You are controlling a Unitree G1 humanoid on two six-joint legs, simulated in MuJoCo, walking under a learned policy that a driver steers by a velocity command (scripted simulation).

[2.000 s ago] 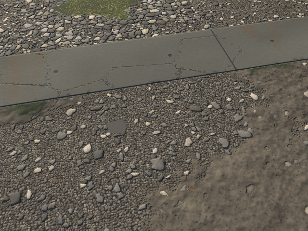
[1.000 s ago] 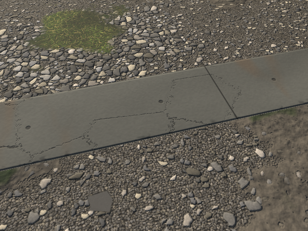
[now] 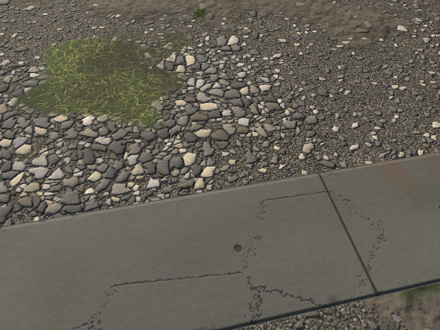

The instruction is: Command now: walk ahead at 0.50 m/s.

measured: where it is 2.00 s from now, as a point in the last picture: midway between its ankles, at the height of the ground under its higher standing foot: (204, 322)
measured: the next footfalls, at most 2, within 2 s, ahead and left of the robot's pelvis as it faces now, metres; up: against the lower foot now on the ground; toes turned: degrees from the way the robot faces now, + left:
right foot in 0.40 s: +0.41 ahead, -0.14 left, +0.00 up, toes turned -2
left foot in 0.90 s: +0.33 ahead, +0.11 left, +0.00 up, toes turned +16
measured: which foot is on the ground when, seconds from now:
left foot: down 0.00-0.42, up 0.44-0.88, down 0.90-1.00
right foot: up 0.00-0.38, down 0.40-0.92, up 0.94-1.00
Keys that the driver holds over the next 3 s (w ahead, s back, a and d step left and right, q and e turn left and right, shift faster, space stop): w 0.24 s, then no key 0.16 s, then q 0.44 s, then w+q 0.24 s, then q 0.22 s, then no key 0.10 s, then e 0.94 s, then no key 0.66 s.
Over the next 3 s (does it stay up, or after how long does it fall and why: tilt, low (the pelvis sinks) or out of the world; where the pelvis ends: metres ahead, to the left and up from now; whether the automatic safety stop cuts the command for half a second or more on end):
stays up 0.57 0.09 0.00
